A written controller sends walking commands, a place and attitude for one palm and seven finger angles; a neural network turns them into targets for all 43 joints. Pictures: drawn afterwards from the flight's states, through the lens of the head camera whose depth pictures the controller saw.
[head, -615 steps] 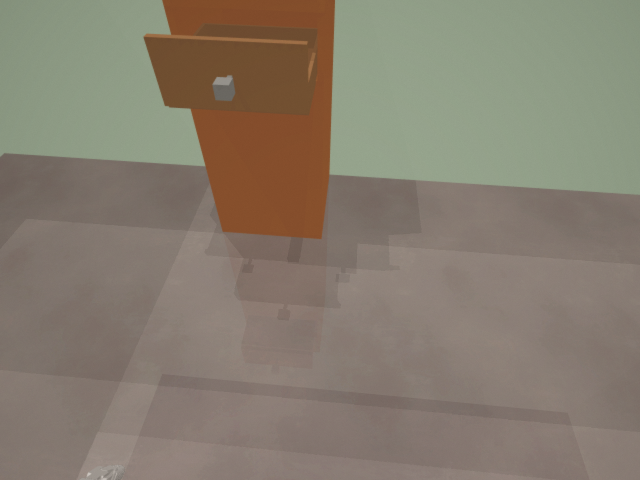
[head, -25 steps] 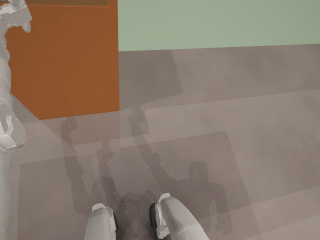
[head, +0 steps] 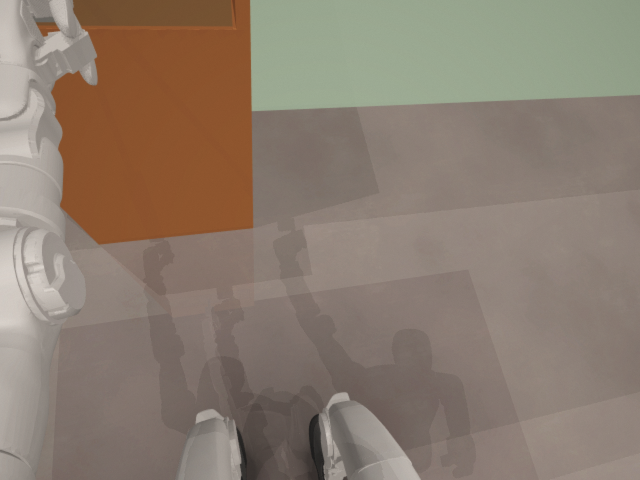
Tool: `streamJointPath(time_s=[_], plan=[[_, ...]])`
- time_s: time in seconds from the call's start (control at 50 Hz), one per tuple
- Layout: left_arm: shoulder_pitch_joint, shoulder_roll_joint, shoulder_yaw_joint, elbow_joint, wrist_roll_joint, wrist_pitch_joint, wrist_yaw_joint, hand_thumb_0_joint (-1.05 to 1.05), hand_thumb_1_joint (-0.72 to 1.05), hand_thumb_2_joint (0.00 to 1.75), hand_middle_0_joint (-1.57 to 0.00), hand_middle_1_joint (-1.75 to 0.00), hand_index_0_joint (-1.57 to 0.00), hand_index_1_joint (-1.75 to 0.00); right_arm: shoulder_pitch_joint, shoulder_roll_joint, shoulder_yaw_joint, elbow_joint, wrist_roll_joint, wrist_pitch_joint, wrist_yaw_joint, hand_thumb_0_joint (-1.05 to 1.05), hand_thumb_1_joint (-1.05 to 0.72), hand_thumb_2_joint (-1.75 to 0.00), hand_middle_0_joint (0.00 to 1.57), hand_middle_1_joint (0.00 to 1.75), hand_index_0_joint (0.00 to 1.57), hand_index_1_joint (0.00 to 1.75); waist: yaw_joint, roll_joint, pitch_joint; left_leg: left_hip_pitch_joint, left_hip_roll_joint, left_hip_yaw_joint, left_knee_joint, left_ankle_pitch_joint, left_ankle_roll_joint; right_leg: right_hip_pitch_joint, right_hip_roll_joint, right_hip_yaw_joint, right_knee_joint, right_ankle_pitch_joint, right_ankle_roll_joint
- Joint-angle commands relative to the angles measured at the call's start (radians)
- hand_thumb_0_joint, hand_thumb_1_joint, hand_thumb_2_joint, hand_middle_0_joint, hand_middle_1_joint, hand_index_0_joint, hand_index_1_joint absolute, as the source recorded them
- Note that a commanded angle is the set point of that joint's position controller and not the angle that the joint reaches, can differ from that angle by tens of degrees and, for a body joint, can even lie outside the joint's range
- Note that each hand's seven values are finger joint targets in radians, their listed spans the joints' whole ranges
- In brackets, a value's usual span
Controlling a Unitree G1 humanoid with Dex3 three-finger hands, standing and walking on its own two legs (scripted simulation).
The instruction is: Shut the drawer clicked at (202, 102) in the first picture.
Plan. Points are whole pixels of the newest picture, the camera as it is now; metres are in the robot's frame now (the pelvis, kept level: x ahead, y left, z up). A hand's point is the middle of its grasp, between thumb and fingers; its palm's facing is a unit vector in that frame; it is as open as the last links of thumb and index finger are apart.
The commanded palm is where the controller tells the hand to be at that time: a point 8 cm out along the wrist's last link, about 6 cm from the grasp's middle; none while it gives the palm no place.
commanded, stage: pull the fist back off the drawer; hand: left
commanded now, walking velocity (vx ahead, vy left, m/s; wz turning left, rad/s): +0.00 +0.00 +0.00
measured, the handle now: out of the picture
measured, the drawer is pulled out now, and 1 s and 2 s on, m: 0.00 0.00 0.00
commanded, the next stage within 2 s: draw the hand back to the body in 0.12 s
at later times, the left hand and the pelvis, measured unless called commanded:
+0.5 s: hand (53, 85) +0.52 +0.18 +0.12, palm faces +0.04 -1.00 -0.02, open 3.3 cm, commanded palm +0.47 +0.22 +0.14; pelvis +0.05 -0.02 +0.04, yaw +0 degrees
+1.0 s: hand out of the picture +0.34 +0.21 +0.19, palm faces +0.29 -0.93 -0.23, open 3.3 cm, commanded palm +0.29 +0.25 +0.21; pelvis +0.04 -0.02 +0.08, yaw +2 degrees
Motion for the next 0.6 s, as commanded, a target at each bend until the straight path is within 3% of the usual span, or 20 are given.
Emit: streamJointPath(time_s=[0.0,0.02,0.06,0.08,0.14,0.2,0.24,0.28,0.3,0.32,0.36,0.48,0.5,0.52,0.56,0.58], plan=[[-0.422,0.176,0.035,-0.274,-0.035,-0.087,-0.012,0.0,0.9,0.9,-1.4,-1.6,-1.4,-1.6,0.224,-0.21,-0.085,-0.03,0.007,0.009,-0.009,0.0,-0.9,-0.9,0.2,0.3,0.2,0.3,0.014,0.196,-0.57,0.64,-0.025,-0.076,-0.117,0.364,0.012,0.134,0.047,0.023,-0.147,0.233,-0.017],[-0.396,0.209,0.063,-0.275,-0.041,-0.087,-0.013,0.0,0.9,0.9,-1.4,-1.6,-1.4,-1.6,0.222,-0.211,-0.085,-0.035,0.009,0.015,-0.011,0.0,-0.9,-0.9,0.2,0.3,0.2,0.3,0.023,0.168,-0.566,0.614,-0.029,-0.064,-0.121,0.375,0.016,0.181,0.049,0.029,-0.152,0.263,-0.014],[-0.376,0.191,0.045,-0.258,-0.041,-0.084,-0.019,0.0,0.9,0.9,-1.4,-1.6,-1.4,-1.6,0.211,-0.201,-0.084,-0.038,0.017,0.022,-0.011,0.0,-0.9,-0.9,0.2,0.3,0.2,0.3,0.018,0.138,-0.521,0.557,-0.036,-0.043,-0.12,0.355,0.022,0.216,0.049,0.04,-0.162,0.291,-0.007],[-0.396,0.214,0.061,-0.274,-0.04,-0.094,-0.017,0.0,0.9,0.9,-1.4,-1.6,-1.4,-1.6,0.213,-0.201,-0.083,-0.034,0.016,0.025,-0.014,0.0,-0.9,-0.9,0.2,0.3,0.2,0.3,0.015,0.134,-0.508,0.551,-0.036,-0.039,-0.119,0.362,0.024,0.233,0.048,0.045,-0.162,0.31,-0.007],[-0.362,0.236,0.082,-0.296,-0.043,-0.115,-0.019,0.0,0.9,0.9,-1.4,-1.6,-1.4,-1.6,0.204,-0.197,-0.087,-0.044,0.019,0.029,-0.016,0.0,-0.9,-0.9,0.2,0.3,0.2,0.3,0.034,0.134,-0.535,0.55,-0.04,-0.029,-0.119,0.395,0.023,0.281,0.047,0.055,-0.157,0.361,-0.006],[-0.305,0.161,0.041,-0.292,-0.053,-0.132,-0.039,0.0,0.9,0.9,-1.4,-1.6,-1.4,-1.6,0.199,-0.188,-0.096,-0.04,0.024,0.036,-0.015,0.0,-0.9,-0.9,0.2,0.3,0.2,0.3,0.036,0.149,-0.536,0.599,-0.04,-0.025,-0.113,0.466,0.018,0.272,0.047,0.054,-0.153,0.427,-0.007],[-0.174,0.177,0.075,-0.352,-0.077,-0.128,-0.063,0.0,0.9,0.9,-1.4,-1.6,-1.4,-1.6,0.192,-0.189,-0.102,-0.067,0.031,0.044,-0.011,0.0,-0.9,-0.9,0.2,0.3,0.2,0.3,0.095,0.151,-0.603,0.633,-0.047,-0.011,-0.14,0.512,0.015,0.373,0.048,0.054,-0.159,0.494,-0.01],[-0.041,0.155,0.083,-0.429,-0.105,-0.118,-0.089,0.0,0.9,0.9,-1.4,-1.6,-1.4,-1.6,0.178,-0.183,-0.111,-0.095,0.042,0.052,-0.01,0.0,-0.9,-0.9,0.2,0.3,0.2,0.3,0.135,0.138,-0.651,0.672,-0.052,0.0,-0.16,0.583,0.015,0.463,0.05,0.056,-0.165,0.588,-0.012],[0.004,0.118,0.058,-0.491,-0.12,-0.109,-0.098,0.0,0.9,0.9,-1.4,-1.6,-1.4,-1.6,0.159,-0.176,-0.114,-0.109,0.053,0.055,-0.008,0.0,-0.9,-0.9,0.2,0.3,0.2,0.3,0.142,0.145,-0.653,0.695,-0.053,0.009,-0.174,0.606,0.015,0.486,0.048,0.055,-0.177,0.624,-0.009],[0.062,0.108,0.062,-0.538,-0.137,-0.096,-0.103,0.0,0.9,0.9,-1.4,-1.6,-1.4,-1.6,0.144,-0.174,-0.118,-0.118,0.06,0.058,-0.007,0.0,-0.9,-0.9,0.2,0.3,0.2,0.3,0.156,0.127,-0.645,0.702,-0.053,0.014,-0.185,0.611,0.017,0.514,0.048,0.054,-0.19,0.646,-0.008],[0.117,0.062,0.037,-0.611,-0.168,-0.075,-0.105,0.0,0.9,0.9,-1.4,-1.6,-1.4,-1.6,0.114,-0.168,-0.122,-0.131,0.074,0.06,-0.01,0.0,-0.9,-0.9,0.2,0.3,0.2,0.3,0.157,0.059,-0.579,0.686,-0.057,0.023,-0.216,0.575,0.024,0.557,0.049,0.052,-0.22,0.655,-0.004],[0.228,-0.003,-0.012,-0.809,-0.207,-0.076,-0.089,0.0,0.9,0.9,-1.4,-1.6,-1.4,-1.6,0.03,-0.156,-0.123,-0.137,0.092,0.039,-0.028,0.0,-0.9,-0.9,0.2,0.3,0.2,0.3,0.169,0.05,-0.455,0.763,-0.063,0.03,-0.276,0.562,0.029,0.608,0.038,0.057,-0.275,0.667,-0.006],[0.28,-0.019,-0.02,-0.83,-0.211,-0.075,-0.094,0.0,0.9,0.9,-1.4,-1.6,-1.4,-1.6,0.009,-0.15,-0.123,-0.142,0.096,0.034,-0.03,0.0,-0.9,-0.9,0.2,0.3,0.2,0.3,0.185,0.086,-0.457,0.788,-0.063,0.03,-0.285,0.582,0.025,0.612,0.034,0.057,-0.275,0.673,-0.007],[0.336,-0.028,-0.021,-0.858,-0.22,-0.071,-0.098,0.0,0.9,0.9,-1.4,-1.6,-1.4,-1.6,-0.006,-0.148,-0.123,-0.148,0.097,0.028,-0.03,0.0,-0.9,-0.9,0.2,0.3,0.2,0.3,0.195,0.068,-0.468,0.808,-0.062,0.027,-0.292,0.6,0.024,0.63,0.032,0.053,-0.277,0.682,-0.007],[0.405,-0.078,-0.063,-0.886,-0.238,-0.051,-0.116,0.0,0.9,0.9,-1.4,-1.6,-1.4,-1.6,-0.052,-0.141,-0.117,-0.159,0.105,0.02,-0.034,0.0,-0.9,-0.9,0.2,0.3,0.2,0.3,0.196,0.061,-0.397,0.813,-0.063,0.031,-0.313,0.575,0.025,0.63,0.028,0.051,-0.299,0.669,-0.005],[0.448,-0.066,-0.048,-0.892,-0.247,-0.038,-0.122,0.0,0.9,0.9,-1.4,-1.6,-1.4,-1.6,-0.063,-0.144,-0.117,-0.166,0.107,0.018,-0.037,0.0,-0.9,-0.9,0.2,0.3,0.2,0.3,0.206,0.036,-0.382,0.806,-0.067,0.034,-0.319,0.56,0.027,0.648,0.027,0.053,-0.306,0.667,-0.006]])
